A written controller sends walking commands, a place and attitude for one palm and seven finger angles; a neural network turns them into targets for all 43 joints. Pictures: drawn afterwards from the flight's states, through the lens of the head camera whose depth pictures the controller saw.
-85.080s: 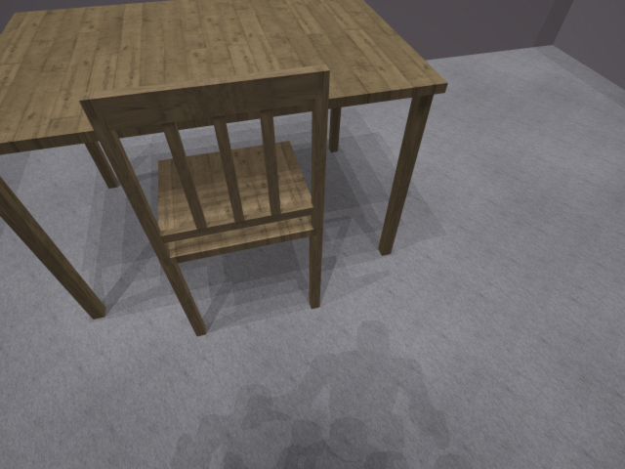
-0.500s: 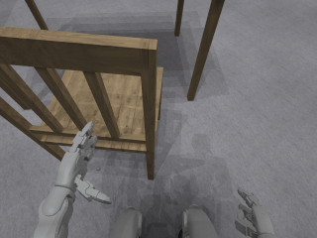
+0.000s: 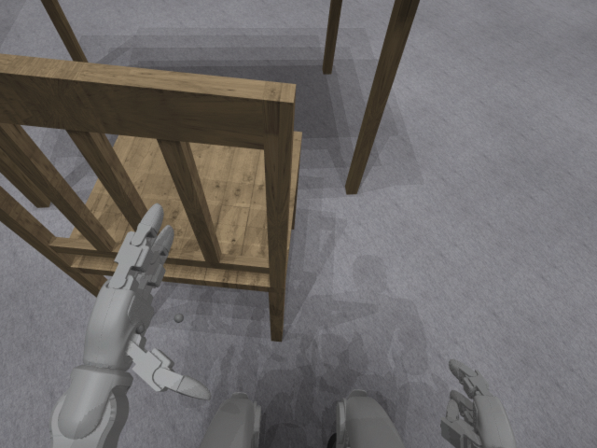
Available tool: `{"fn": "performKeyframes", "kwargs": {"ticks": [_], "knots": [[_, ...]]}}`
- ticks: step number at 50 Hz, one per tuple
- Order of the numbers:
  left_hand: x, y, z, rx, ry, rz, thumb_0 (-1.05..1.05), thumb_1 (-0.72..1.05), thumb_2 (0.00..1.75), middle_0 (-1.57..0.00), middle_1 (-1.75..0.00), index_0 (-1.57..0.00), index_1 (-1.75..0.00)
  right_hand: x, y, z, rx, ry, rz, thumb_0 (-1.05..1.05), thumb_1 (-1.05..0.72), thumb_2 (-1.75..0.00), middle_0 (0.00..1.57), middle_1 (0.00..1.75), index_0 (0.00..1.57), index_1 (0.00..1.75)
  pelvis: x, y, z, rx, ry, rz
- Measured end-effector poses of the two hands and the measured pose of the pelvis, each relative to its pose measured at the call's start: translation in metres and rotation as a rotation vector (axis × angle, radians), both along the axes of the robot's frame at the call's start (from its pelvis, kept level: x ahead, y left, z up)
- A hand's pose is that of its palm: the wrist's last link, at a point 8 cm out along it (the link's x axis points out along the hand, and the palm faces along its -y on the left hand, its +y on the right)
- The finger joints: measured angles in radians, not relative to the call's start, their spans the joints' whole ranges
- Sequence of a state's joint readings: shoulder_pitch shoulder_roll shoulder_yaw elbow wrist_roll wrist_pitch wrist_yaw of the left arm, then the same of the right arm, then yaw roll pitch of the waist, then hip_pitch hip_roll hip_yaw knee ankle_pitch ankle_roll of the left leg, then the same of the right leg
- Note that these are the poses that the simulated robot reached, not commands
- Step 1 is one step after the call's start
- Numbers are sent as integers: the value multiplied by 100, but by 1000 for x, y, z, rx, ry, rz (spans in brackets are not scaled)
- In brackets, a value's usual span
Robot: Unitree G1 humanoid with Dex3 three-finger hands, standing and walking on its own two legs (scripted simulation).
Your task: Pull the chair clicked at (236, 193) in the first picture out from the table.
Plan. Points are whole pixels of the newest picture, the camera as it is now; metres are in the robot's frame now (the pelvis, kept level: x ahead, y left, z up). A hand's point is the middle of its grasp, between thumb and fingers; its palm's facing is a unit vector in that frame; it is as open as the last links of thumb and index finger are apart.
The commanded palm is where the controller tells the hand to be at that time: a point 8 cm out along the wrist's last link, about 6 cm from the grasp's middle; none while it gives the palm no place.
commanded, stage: aim the fingers beside a spindle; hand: left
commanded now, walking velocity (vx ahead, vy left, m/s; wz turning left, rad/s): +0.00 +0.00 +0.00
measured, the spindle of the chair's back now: (130, 203) +0.43 +0.25 +0.02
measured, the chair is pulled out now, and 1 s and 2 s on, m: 0.33 0.33 0.33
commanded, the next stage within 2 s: push the fingers through the gap in 1.00 s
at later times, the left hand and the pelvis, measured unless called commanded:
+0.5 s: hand (154, 301) +0.29 +0.19 +0.01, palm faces -0.03 -1.00 -0.05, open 16.9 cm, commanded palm +0.26 +0.22 +0.02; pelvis +0.00 +0.00 +0.00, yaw +0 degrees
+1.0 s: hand (196, 332) +0.26 +0.13 +0.02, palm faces -0.18 -0.98 +0.02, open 16.9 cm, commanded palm +0.27 +0.22 +0.04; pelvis +0.00 +0.01 +0.00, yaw +0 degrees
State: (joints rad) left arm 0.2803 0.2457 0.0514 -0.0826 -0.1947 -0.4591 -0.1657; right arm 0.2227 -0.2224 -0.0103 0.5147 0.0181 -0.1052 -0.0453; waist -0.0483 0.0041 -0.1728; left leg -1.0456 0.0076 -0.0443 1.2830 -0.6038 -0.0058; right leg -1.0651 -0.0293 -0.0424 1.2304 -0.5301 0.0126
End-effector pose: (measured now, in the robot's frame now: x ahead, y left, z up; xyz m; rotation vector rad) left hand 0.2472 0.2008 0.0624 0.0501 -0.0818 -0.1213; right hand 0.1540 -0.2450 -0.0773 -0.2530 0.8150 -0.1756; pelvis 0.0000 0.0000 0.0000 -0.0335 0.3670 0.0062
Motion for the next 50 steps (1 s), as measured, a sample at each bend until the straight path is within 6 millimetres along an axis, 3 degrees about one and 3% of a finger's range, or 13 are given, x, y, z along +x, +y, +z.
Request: {"fn": "performKeyframes", "kwargs": {"ticks": [2, 4, 7, 11, 15, 20, 24, 28, 32, 37, 41, 46, 50], "knots": [[8, 18, 18, 50, -98, 70, -2, -50, 30, -6, -8, -7, -8, 0, 2, -2, 12, 8, 20, 1, -91, -90, 21, 29, 20, 30, -1, -1, 0, -3, -1, 8], [18, 34, 10, 66, -80, 124, -1, -50, 30, -6, -8, -7, -8, 0, 3, -8, 29, 20, 39, 1, -91, -90, 21, 29, 20, 30, -3, -1, -2, -4, 2, 12], [27, 40, -35, 15, 133, 112, -1, -50, 30, -5, -8, -6, -8, 1, 3, -13, 47, 30, 48, 1, -91, -90, 21, 29, 20, 30, -7, -1, -6, -4, 4, 14], [13, 8, -84, -48, 359, -32, -1, -50, 30, -4, -8, -5, -8, -1, 0, -12, 21, 16, 25, 1, -91, -90, 21, 30, 20, 30, -6, 2, -9, -6, 21, 6], [6, -11, -44, -50, 178, -67, -2, -49, 30, -5, -8, -6, -8, -4, -2, -4, -9, 7, -8, 1, -91, -90, 21, 30, 20, 30, -3, 3, -5, -1, 13, -7], [20, 26, 16, 47, -102, 90, -2, -50, 30, -6, -8, -7, -8, -5, 5, -5, 18, 33, 17, 1, -91, -90, 21, 29, 20, 30, -1, 2, 0, -4, 6, 5], [31, 48, -26, 27, 106, 123, -1, -50, 30, -6, -8, -6, -8, -2, 8, -13, 54, 49, 38, 1, -91, -90, 21, 29, 20, 30, -3, 3, -3, -6, 7, 8], [10, 23, -81, -45, 371, -2, -1, -49, 30, -5, -8, -5, -8, 1, 6, -10, 34, 24, 26, 1, -91, -90, 21, 30, 20, 30, -2, 6, -6, -9, 21, 5], [-5, -5, -52, -73, 237, -65, -2, -49, 30, -5, -8, -5, -8, 3, 4, -1, -8, -5, 4, 1, -91, -90, 21, 30, 20, 30, 1, 8, -3, -7, 12, -5], [8, 20, 17, 33, -98, 60, -2, -50, 30, -6, -8, -7, -8, 5, 10, 1, 6, -2, 33, 1, -91, -90, 21, 29, 20, 30, 1, 6, 1, -9, 2, 10], [27, 39, -16, 32, 31, 116, -1, -50, 30, -6, -8, -6, -8, 8, 14, -9, 46, 15, 63, 1, -91, -90, 21, 29, 20, 30, -3, 6, -5, -10, 6, 15], [11, 6, -83, -49, 364, -35, -1, -50, 30, -5, -8, -5, -8, 6, 10, -10, 37, 5, 38, 1, -91, -89, 21, 30, 20, 30, -4, 7, -8, -8, 21, 4], [0, -10, -43, -48, 196, -59, -2, -49, 30, -5, -8, -6, -8, 2, 6, -3, 6, -4, 3, 1, -91, -90, 21, 30, 20, 30, -1, 5, -5, -2, 12, -7]]}}
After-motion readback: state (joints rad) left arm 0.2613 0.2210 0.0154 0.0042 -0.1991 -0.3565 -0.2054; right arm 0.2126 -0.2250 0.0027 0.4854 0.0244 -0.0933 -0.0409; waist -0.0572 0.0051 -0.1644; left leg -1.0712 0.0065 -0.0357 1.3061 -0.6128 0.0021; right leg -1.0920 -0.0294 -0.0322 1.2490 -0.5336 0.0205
